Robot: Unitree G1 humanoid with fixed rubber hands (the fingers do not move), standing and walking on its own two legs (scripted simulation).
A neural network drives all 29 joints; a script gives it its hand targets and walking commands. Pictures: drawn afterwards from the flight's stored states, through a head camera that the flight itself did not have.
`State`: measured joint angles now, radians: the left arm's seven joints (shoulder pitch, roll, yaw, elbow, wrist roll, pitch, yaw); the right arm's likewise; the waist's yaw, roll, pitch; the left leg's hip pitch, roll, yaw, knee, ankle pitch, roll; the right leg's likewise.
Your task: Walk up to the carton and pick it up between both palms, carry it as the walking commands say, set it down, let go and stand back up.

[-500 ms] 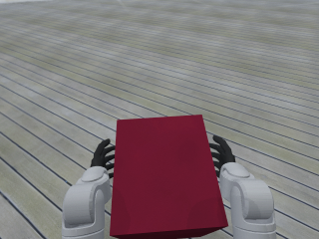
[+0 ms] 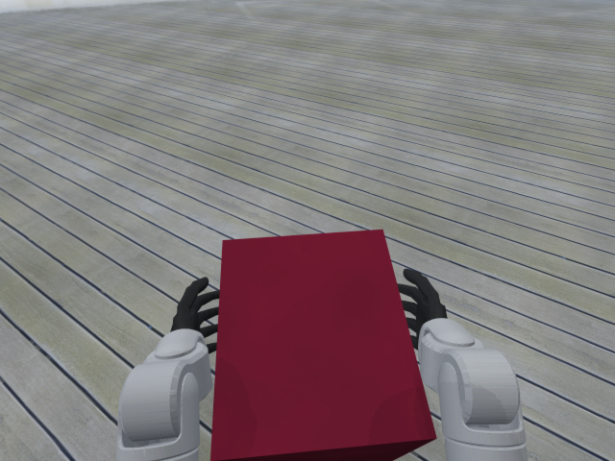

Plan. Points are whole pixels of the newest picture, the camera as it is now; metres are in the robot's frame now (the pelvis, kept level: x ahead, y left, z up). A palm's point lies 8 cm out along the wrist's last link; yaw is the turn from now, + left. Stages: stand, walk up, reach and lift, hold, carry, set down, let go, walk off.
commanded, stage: carry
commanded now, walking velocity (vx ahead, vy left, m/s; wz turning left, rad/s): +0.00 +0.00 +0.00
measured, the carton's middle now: (310, 364) +0.26 +0.01 +0.04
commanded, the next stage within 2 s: none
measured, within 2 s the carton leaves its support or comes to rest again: neither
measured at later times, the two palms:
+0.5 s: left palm (222, 405) +0.19 +0.10 +0.09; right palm (494, 421) +0.17 -0.17 +0.09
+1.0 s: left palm (331, 420) +0.17 -0.01 +0.10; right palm out of the picture +0.09 -0.28 +0.11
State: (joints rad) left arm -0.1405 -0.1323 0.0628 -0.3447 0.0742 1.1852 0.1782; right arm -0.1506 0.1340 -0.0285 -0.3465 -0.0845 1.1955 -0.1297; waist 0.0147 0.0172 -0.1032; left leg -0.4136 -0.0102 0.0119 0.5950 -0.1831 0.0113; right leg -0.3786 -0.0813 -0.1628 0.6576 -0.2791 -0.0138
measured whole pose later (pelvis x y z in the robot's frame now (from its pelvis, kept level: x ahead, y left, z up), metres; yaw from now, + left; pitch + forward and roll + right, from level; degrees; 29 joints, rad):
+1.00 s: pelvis -0.12 -0.08 +0.00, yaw -17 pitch +1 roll -2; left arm -0.14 -0.13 0.05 -0.40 0.07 1.19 0.18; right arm -0.12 0.13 -0.02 -0.41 -0.08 1.19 -0.13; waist 0.01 -0.02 -0.04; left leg -0.25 0.13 0.16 0.65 -0.40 -0.01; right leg -0.54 0.02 -0.11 1.11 -0.45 -0.04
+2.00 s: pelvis -0.28 -0.35 -0.01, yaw -49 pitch +2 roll +0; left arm -0.17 -0.14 0.03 -0.47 0.07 1.17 0.17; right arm -0.14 0.13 -0.03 -0.52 -0.07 1.18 -0.16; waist -0.02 0.03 0.10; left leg -0.52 0.20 0.12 1.22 -0.65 -0.10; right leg -0.48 0.02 -0.08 0.76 -0.32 -0.07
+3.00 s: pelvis -0.42 -0.37 +0.01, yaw -57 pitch +1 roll +2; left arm -0.14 -0.13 0.04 -0.42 0.07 1.20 0.17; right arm -0.14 0.13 -0.03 -0.45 -0.06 1.21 -0.16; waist -0.01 -0.04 -0.03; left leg -0.26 -0.03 0.13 0.54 -0.31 0.01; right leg -0.42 0.07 -0.08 0.50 -0.11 -0.11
